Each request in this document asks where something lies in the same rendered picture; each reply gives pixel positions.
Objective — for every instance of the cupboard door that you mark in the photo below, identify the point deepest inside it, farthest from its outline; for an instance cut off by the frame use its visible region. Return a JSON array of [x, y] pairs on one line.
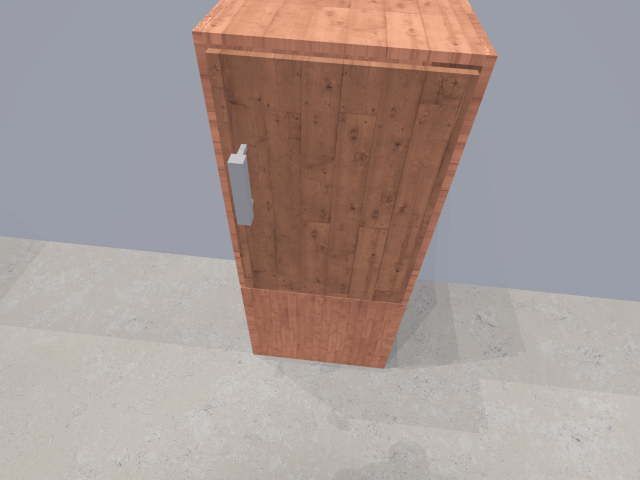
[[346, 160]]

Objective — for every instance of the handle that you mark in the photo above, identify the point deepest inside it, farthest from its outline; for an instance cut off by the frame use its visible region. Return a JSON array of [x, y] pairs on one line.
[[240, 184]]

